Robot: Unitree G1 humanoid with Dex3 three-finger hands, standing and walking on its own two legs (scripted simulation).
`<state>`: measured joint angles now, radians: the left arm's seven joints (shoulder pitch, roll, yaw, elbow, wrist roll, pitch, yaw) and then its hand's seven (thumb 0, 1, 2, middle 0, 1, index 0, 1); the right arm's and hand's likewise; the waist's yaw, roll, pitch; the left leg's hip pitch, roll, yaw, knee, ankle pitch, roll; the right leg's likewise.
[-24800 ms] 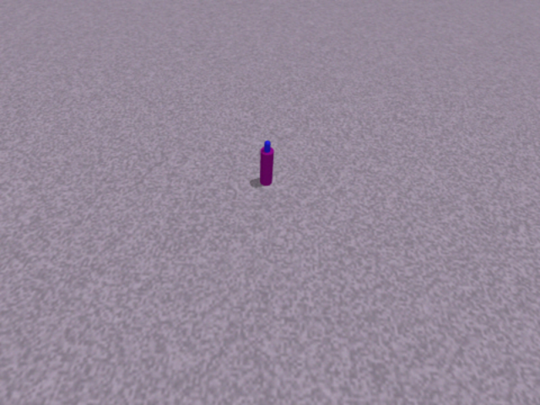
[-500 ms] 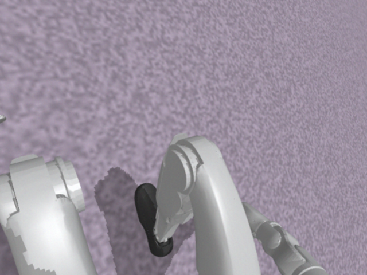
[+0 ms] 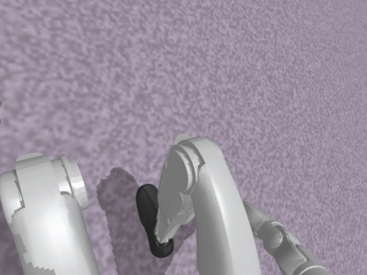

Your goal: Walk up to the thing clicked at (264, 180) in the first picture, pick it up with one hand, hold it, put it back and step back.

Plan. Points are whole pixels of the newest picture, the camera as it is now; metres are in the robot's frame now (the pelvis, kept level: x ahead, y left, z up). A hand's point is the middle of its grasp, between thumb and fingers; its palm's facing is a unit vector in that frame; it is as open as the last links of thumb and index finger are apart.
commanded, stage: settle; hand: left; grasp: from the side
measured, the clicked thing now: out of the picture +0.43 +0.30 -0.15
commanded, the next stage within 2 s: lift in 1.90 s
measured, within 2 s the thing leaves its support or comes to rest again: leaves its support in 0.20 s
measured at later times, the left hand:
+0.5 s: hand out of the picture +0.41 +0.30 -0.11, palm faces +0.27 -0.96 -0.01, open 8.8 cm
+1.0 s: hand out of the picture +0.40 +0.31 +0.00, palm faces +0.26 -0.96 -0.06, open 8.9 cm
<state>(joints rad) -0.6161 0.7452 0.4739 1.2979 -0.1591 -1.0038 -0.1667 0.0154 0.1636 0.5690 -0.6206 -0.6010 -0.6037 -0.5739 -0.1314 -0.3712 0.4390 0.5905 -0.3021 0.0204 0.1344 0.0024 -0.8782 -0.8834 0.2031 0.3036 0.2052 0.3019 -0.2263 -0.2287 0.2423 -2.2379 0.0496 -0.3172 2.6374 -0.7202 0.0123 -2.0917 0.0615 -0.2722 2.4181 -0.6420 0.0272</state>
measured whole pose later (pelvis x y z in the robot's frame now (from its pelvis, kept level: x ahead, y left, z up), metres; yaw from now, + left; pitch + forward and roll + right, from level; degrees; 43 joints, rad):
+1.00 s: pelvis +0.01 -0.01 +0.04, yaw +6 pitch +28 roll -10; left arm -0.53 0.54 0.39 0.87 -0.17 -0.65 -0.24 0.01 -0.17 0.99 -0.74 -1.06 -0.75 -1.05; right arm 0.03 -0.31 0.16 0.62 -0.10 0.05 0.10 0.01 -0.88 -0.88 0.20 0.30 0.20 0.30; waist -0.13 -0.05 -0.04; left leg -2.25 0.05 -0.16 2.44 -0.69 0.02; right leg -2.14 0.02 -0.16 2.33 -0.68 0.00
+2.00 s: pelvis +0.02 -0.01 +0.10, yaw +10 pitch +32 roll -6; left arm -0.60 0.44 0.40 0.87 -0.14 -0.57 -0.28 0.00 -0.20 1.03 -0.75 -1.07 -0.75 -1.07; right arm 0.11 -0.28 0.06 0.65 -0.05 0.00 0.06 0.01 -0.87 -0.88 0.20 0.30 0.20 0.30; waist -0.11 -0.02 -0.14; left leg -2.13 0.04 -0.08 2.24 -0.69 0.01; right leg -2.06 0.00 -0.09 2.19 -0.70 -0.01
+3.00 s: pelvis +0.05 +0.00 +0.29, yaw +13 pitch +26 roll -4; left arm -0.19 0.29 0.20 0.27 -0.21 -0.27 -0.15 0.00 -0.24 1.08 -0.75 -1.09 -0.76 -1.09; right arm 0.15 -0.25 0.00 0.59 0.06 -0.03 -0.03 0.01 -0.89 -0.88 0.20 0.30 0.20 0.30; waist -0.04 0.02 -0.19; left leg -1.44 0.04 -0.04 1.61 -0.63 0.01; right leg -1.38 0.01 -0.06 1.56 -0.63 0.00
